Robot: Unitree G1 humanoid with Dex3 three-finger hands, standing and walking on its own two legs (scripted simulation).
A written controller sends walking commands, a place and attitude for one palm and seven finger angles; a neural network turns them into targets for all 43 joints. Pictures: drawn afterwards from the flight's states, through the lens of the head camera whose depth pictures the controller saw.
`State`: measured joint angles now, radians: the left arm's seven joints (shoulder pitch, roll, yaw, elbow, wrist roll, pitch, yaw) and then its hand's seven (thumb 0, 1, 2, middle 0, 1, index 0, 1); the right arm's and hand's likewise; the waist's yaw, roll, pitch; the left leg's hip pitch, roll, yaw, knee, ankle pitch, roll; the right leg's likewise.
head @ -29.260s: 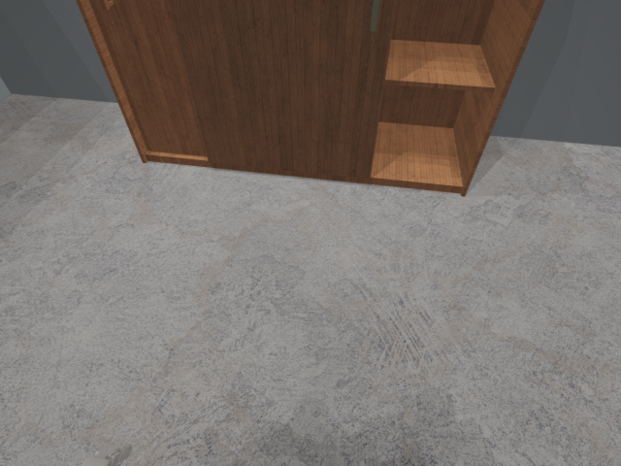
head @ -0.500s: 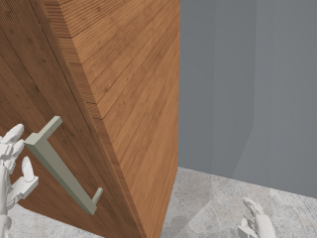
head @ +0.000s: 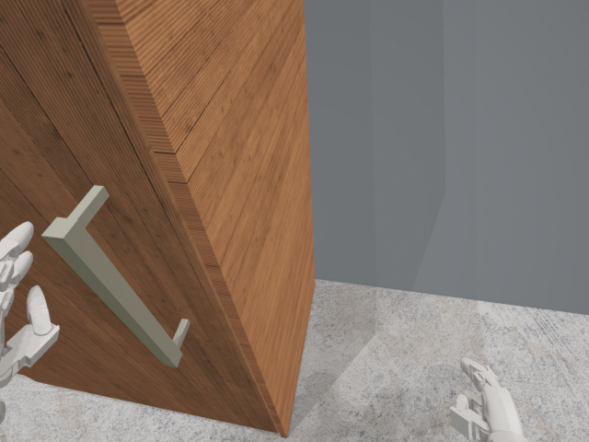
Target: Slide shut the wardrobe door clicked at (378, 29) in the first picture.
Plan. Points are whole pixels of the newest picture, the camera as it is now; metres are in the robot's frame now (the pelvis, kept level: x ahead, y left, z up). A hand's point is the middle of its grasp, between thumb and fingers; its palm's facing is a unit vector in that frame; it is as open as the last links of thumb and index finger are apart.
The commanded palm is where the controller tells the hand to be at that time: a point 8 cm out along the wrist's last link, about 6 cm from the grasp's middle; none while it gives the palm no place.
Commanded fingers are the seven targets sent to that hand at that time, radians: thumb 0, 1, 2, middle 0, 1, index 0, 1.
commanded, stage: step back with the hand held close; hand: left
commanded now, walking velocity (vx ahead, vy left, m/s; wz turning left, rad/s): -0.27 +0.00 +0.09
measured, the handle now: (141, 294) +0.25 +0.20 +0.12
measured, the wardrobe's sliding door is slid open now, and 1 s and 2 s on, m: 0.00 0.00 0.00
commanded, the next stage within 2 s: stop stepping back and stand still in 0.58 s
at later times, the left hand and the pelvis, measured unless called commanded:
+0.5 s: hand out of the picture +0.07 +0.29 +0.15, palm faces +0.51 -0.72 -0.48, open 7.5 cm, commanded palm +0.01 +0.32 +0.18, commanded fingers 0.00 0.90 0.90 -0.20 -0.30 -0.20 -0.30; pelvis -0.11 +0.01 -0.01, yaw +4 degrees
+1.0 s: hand out of the picture -0.01 +0.27 +0.16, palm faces +0.47 -0.78 -0.42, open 7.5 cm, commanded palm -0.05 +0.31 +0.18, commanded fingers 0.00 0.90 0.90 -0.20 -0.30 -0.20 -0.30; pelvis -0.20 +0.01 -0.01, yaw +0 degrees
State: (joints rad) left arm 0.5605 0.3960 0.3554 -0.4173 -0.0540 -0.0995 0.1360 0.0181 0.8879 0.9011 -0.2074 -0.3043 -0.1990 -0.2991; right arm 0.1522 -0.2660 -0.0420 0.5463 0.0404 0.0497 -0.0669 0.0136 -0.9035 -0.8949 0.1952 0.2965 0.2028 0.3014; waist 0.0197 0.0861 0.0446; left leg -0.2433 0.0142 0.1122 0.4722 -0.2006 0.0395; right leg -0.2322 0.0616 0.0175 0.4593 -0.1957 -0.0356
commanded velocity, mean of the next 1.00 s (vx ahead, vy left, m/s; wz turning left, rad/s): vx -0.15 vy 0.00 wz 0.02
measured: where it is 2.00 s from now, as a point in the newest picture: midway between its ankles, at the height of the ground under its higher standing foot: outside the picture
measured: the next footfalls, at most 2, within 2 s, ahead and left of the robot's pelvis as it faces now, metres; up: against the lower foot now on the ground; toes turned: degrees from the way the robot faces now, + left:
right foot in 0.86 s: -0.23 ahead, -0.09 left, +0.00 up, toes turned +2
left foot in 1.02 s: -0.11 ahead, +0.12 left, +0.00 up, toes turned +1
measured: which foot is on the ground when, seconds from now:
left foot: down 0.00-0.86, up 0.88-1.00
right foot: down 0.00-0.62, up 0.64-0.84, down 0.86-1.00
